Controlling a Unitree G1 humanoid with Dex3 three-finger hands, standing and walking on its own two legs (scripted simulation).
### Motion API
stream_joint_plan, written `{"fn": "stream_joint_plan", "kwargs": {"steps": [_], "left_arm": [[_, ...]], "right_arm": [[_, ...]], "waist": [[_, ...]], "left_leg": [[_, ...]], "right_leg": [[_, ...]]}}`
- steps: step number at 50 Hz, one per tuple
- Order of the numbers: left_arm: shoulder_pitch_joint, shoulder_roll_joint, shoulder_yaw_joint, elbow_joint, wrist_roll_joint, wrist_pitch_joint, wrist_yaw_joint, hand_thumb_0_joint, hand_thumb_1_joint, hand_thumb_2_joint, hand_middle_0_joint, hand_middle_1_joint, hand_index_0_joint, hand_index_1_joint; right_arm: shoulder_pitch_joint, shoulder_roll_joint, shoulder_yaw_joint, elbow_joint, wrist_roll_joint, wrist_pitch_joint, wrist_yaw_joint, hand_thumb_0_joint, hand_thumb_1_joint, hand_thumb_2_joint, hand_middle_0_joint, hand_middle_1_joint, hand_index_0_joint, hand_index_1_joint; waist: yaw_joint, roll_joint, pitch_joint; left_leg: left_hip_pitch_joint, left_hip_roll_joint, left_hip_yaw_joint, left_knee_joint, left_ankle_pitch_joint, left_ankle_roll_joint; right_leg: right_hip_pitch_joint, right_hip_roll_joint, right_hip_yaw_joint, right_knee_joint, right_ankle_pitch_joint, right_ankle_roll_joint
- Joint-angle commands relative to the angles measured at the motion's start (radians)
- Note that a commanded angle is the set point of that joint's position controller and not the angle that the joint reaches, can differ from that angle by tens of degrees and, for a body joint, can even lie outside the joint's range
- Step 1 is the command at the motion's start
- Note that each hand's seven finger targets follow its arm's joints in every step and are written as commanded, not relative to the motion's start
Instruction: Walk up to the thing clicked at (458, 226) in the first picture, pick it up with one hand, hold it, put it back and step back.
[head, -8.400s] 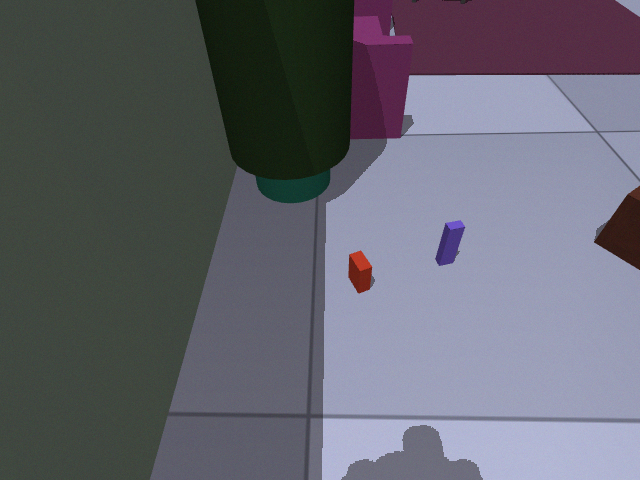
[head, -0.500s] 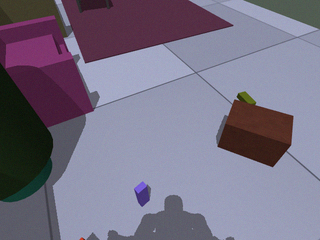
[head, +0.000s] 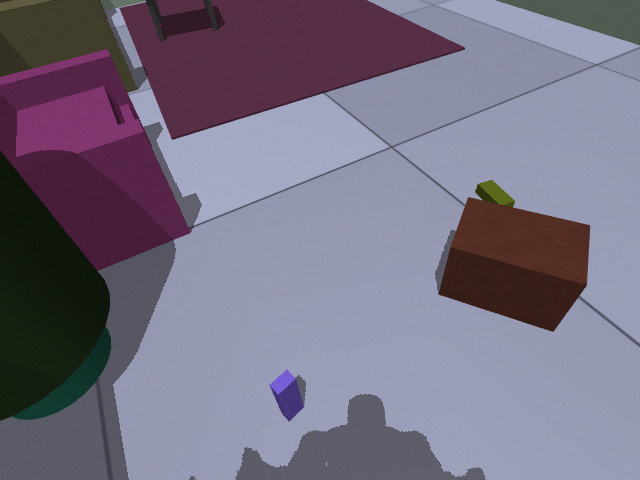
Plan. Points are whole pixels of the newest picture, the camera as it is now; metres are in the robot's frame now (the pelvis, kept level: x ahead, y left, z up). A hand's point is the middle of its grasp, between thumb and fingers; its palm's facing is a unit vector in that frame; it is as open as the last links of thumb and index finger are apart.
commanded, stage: walk up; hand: left
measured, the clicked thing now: (288, 396) +0.49 +0.18 -0.65
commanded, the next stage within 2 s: none
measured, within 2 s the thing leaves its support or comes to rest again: neither
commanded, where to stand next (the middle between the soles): +0.15 +0.01 m, yaw -2 degrees
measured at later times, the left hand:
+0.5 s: hand out of the picture +0.11 +0.27 -0.14, palm faces -0.04 -0.94 -0.34, open 7.4 cm
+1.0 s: hand out of the picture +0.11 +0.28 -0.13, palm faces -0.04 -0.90 -0.43, open 7.4 cm
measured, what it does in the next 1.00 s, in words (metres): shifts its weight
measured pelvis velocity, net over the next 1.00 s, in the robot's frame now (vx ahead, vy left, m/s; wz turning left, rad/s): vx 0.08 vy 0.00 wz -0.04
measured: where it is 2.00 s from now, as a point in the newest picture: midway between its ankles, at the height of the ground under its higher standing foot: outside the picture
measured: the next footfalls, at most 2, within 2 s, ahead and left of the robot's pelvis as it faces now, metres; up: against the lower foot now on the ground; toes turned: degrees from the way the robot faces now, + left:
left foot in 1.18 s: +0.25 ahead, +0.15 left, +0.00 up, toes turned -1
right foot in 1.58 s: +0.02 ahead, -0.13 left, +0.00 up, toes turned -5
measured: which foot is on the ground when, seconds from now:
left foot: down 0.00-0.90, up 0.92-1.00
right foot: down 0.00-1.00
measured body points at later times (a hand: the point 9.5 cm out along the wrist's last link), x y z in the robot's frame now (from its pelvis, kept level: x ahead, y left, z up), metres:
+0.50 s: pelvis +0.03 +0.02 +0.02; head +0.04 +0.02 +0.47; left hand +0.12 +0.32 -0.11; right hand +0.12 -0.29 -0.11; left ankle +0.01 +0.13 -0.72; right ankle +0.07 -0.13 -0.72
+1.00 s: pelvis +0.08 +0.00 +0.01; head +0.10 -0.02 +0.46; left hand +0.11 +0.33 -0.10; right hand +0.13 -0.32 -0.13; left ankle +0.04 +0.12 -0.68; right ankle +0.07 -0.13 -0.72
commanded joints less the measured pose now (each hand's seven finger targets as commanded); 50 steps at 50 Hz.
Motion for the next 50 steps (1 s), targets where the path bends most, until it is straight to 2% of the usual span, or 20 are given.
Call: {"fn": "stream_joint_plan", "kwargs": {"steps": [1, 2, 3, 4, 6, 9, 29, 34, 35, 36, 38, 40, 42, 43, 44, 45, 46, 47, 48, 50], "left_arm": [[-0.086, 0.219, 0.057, -0.065, -0.023, -0.004, 0.016, 0.000, 0.900, 0.900, -0.200, -0.300, -0.200, -0.300], [-0.067, 0.192, 0.049, -0.049, -0.032, 0.000, 0.014, 0.000, 0.900, 0.900, -0.200, -0.300, -0.200, -0.300], [-0.060, 0.213, 0.056, -0.021, -0.032, 0.001, 0.014, 0.000, 0.900, 0.900, -0.200, -0.300, -0.200, -0.300], [-0.044, 0.219, 0.060, -0.002, -0.027, -0.004, 0.015, 0.000, 0.900, 0.900, -0.200, -0.300, -0.200, -0.300], [-0.051, 0.227, 0.059, 0.008, -0.024, -0.016, 0.014, 0.000, 0.900, 0.900, -0.200, -0.300, -0.200, -0.300], [-0.063, 0.221, 0.048, 0.038, -0.039, -0.020, 0.020, 0.000, 0.900, 0.900, -0.200, -0.300, -0.200, -0.300], [-0.122, 0.217, 0.022, 0.140, -0.026, -0.014, 0.028, 0.000, 0.900, 0.900, -0.200, -0.300, -0.200, -0.300], [-0.135, 0.215, 0.025, 0.146, -0.021, -0.014, 0.028, 0.000, 0.900, 0.900, -0.200, -0.300, -0.200, -0.300], [-0.052, 0.272, 0.048, 0.124, -0.008, -0.023, 0.020, 0.000, 0.900, 0.900, -0.200, -0.300, -0.200, -0.300], [-0.039, 0.276, 0.052, 0.126, 0.003, -0.023, 0.017, 0.000, 0.900, 0.900, -0.200, -0.300, -0.200, -0.300], [-0.042, 0.261, 0.061, 0.109, 0.012, -0.020, 0.010, 0.000, 0.900, 0.900, -0.200, -0.300, -0.200, -0.300], [-0.048, 0.215, 0.055, 0.081, 0.010, -0.024, 0.006, 0.000, 0.900, 0.900, -0.200, -0.300, -0.200, -0.300], [0.011, 0.193, 0.054, 0.066, 0.010, -0.040, 0.010, 0.000, 0.900, 0.900, -0.200, -0.300, -0.200, -0.300], [0.069, 0.210, 0.060, 0.080, 0.008, -0.051, 0.016, 0.000, 0.900, 0.900, -0.200, -0.300, -0.200, -0.300], [0.149, 0.250, 0.077, 0.095, 0.009, -0.057, 0.021, 0.000, 0.900, 0.900, -0.200, -0.300, -0.200, -0.300], [0.221, 0.344, 0.111, 0.106, 0.017, -0.063, 0.025, 0.000, 0.900, 0.900, -0.200, -0.300, -0.200, -0.300], [0.223, 0.399, 0.123, 0.082, 0.018, -0.065, 0.028, 0.000, 0.900, 0.900, -0.200, -0.300, -0.200, -0.300], [0.177, 0.405, 0.124, 0.047, 0.019, -0.065, 0.031, 0.000, 0.900, 0.900, -0.200, -0.300, -0.200, -0.300], [0.148, 0.377, 0.117, 0.024, 0.012, -0.066, 0.032, 0.000, 0.900, 0.900, -0.200, -0.300, -0.200, -0.300], [0.119, 0.310, 0.100, -0.001, -0.002, -0.068, 0.033, 0.000, 0.900, 0.900, -0.200, -0.300, -0.200, -0.300]], "right_arm": [[0.056, -0.208, -0.059, -0.010, -0.026, -0.025, -0.014, 0.000, -0.900, -0.900, 0.200, 0.300, 0.200, 0.300], [-0.032, -0.238, -0.060, -0.030, -0.020, -0.030, -0.013, 0.000, -0.900, -0.900, 0.200, 0.300, 0.200, 0.300], [-0.095, -0.240, -0.052, -0.035, -0.012, -0.029, -0.010, 0.000, -0.900, -0.900, 0.200, 0.300, 0.200, 0.300], [-0.113, -0.228, -0.045, -0.029, -0.011, -0.026, -0.007, 0.000, -0.900, -0.900, 0.200, 0.300, 0.200, 0.300], [-0.105, -0.185, -0.030, -0.011, -0.011, -0.034, -0.007, 0.000, -0.900, -0.900, 0.200, 0.300, 0.200, 0.300], [-0.087, -0.192, -0.029, 0.018, -0.003, -0.045, -0.011, 0.000, -0.900, -0.900, 0.200, 0.300, 0.200, 0.300], [-0.199, -0.170, -0.035, 0.087, 0.008, -0.018, -0.012, 0.000, -0.900, -0.900, 0.200, 0.300, 0.200, 0.300], [-0.211, -0.172, -0.036, 0.096, 0.006, -0.014, -0.011, 0.000, -0.900, -0.900, 0.200, 0.300, 0.200, 0.300], [-0.140, -0.241, -0.067, 0.059, -0.015, -0.016, 0.009, 0.000, -0.900, -0.900, 0.200, 0.300, 0.200, 0.300], [-0.136, -0.239, -0.074, 0.052, -0.024, -0.012, 0.018, 0.000, -0.900, -0.900, 0.200, 0.300, 0.200, 0.300], [-0.123, -0.239, -0.079, 0.040, -0.027, -0.003, 0.029, 0.000, -0.900, -0.900, 0.200, 0.300, 0.200, 0.300], [-0.141, -0.228, -0.081, 0.011, -0.028, -0.006, 0.030, 0.000, -0.900, -0.900, 0.200, 0.300, 0.200, 0.300], [-0.167, -0.226, -0.084, -0.025, -0.028, -0.013, 0.028, 0.000, -0.900, -0.900, 0.200, 0.300, 0.200, 0.300], [-0.169, -0.206, -0.079, -0.039, -0.023, -0.012, 0.028, 0.000, -0.900, -0.900, 0.200, 0.300, 0.200, 0.300], [-0.184, -0.178, -0.072, -0.062, -0.021, -0.012, 0.030, 0.000, -0.900, -0.900, 0.200, 0.300, 0.200, 0.300], [-0.191, -0.146, -0.063, -0.094, -0.017, -0.012, 0.035, 0.000, -0.900, -0.900, 0.200, 0.300, 0.200, 0.300], [-0.190, -0.164, -0.067, -0.104, -0.027, -0.002, 0.028, 0.000, -0.900, -0.900, 0.200, 0.300, 0.200, 0.300], [-0.168, -0.197, -0.077, -0.106, -0.028, -0.005, 0.024, 0.000, -0.900, -0.900, 0.200, 0.300, 0.200, 0.300], [-0.154, -0.204, -0.078, -0.103, -0.022, -0.016, 0.021, 0.000, -0.900, -0.900, 0.200, 0.300, 0.200, 0.300], [-0.097, -0.186, -0.077, -0.077, -0.011, -0.024, 0.026, 0.000, -0.900, -0.900, 0.200, 0.300, 0.200, 0.300]], "waist": [[-0.036, -0.111, -0.066], [-0.004, -0.034, -0.044], [0.021, -0.031, -0.009], [0.035, -0.036, 0.005], [0.021, -0.058, -0.035], [0.007, 0.010, -0.091], [-0.008, -0.043, -0.134], [-0.013, -0.050, -0.125], [-0.012, -0.005, -0.181], [-0.015, 0.007, -0.114], [-0.017, 0.030, 0.007], [-0.016, 0.078, 0.101], [0.014, 0.032, 0.086], [0.038, 0.001, 0.028], [0.071, -0.073, -0.025], [0.091, -0.266, -0.031], [0.089, -0.214, 0.005], [0.067, -0.188, 0.059], [0.050, -0.151, 0.075], [0.018, -0.157, 0.016]], "left_leg": [[0.100, 0.086, -0.139, -0.261, 0.069, 0.030], [-0.009, 0.160, -0.264, -0.347, -0.108, 0.064], [-0.142, 0.192, -0.269, -0.378, -0.242, 0.088], [-0.188, 0.178, -0.229, -0.355, -0.208, 0.080], [-0.090, 0.112, -0.132, -0.296, 0.032, 0.042], [-0.001, 0.117, -0.123, -0.280, 0.261, 0.032], [0.178, 0.111, -0.044, -0.342, 0.366, 0.009], [0.182, 0.116, -0.045, -0.368, 0.349, 0.005], [0.196, 0.076, -0.020, -0.318, -0.040, 0.050], [0.124, 0.088, -0.063, -0.337, -0.265, 0.070], [0.073, 0.123, -0.136, -0.405, -0.428, 0.097], [0.021, 0.196, -0.208, -0.479, -0.327, 0.129], [0.082, 0.187, -0.155, -0.350, -0.020, 0.139], [0.052, 0.151, -0.106, -0.240, 0.081, 0.119], [-0.054, 0.082, -0.029, -0.086, 0.102, 0.078], [-0.282, -0.031, 0.051, 0.179, -0.045, 0.026], [-0.358, -0.021, -0.049, 0.286, -0.172, 0.019], [-0.377, 0.029, -0.085, 0.295, -0.159, 0.016], [-0.372, 0.060, -0.097, 0.297, -0.132, 0.013], [-0.306, 0.070, -0.086, 0.244, -0.113, 0.003]], "right_leg": [[-0.098, -0.093, 0.150, -0.167, -0.218, -0.072], [-0.048, -0.030, 0.106, -0.132, -0.240, -0.040], [0.069, -0.002, 0.059, -0.097, -0.215, -0.037], [0.152, -0.004, 0.058, -0.105, -0.161, -0.042], [0.152, -0.047, 0.111, -0.156, -0.002, -0.058], [0.181, -0.054, 0.093, -0.149, 0.181, -0.049], [0.222, -0.085, 0.092, -0.259, 0.311, -0.024], [0.228, -0.085, 0.093, -0.277, 0.288, -0.024], [0.241, -0.025, 0.060, -0.222, -0.135, -0.054], [0.170, -0.025, 0.068, -0.199, -0.310, -0.064], [0.023, 0.004, 0.052, -0.160, -0.388, -0.056], [-0.007, 0.054, -0.031, -0.002, -0.173, -0.037], [0.029, 0.037, -0.049, -0.100, -0.066, -0.037], [0.148, 0.040, -0.018, -0.173, -0.042, -0.052], [0.305, -0.015, 0.105, -0.277, -0.074, -0.086], [0.447, -0.194, 0.429, -0.401, -0.163, -0.155], [0.394, -0.337, 0.615, -0.465, -0.278, -0.231], [0.361, -0.387, 0.643, -0.435, -0.184, -0.289], [0.347, -0.376, 0.574, -0.394, 0.016, -0.309], [0.390, -0.265, 0.323, -0.331, 0.345, -0.254]]}}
